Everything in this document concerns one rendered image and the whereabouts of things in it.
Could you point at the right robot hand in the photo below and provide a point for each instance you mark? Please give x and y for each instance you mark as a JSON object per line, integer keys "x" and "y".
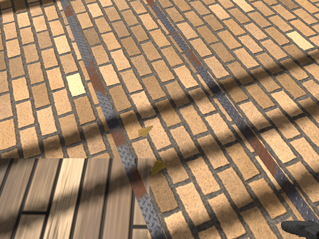
{"x": 308, "y": 229}

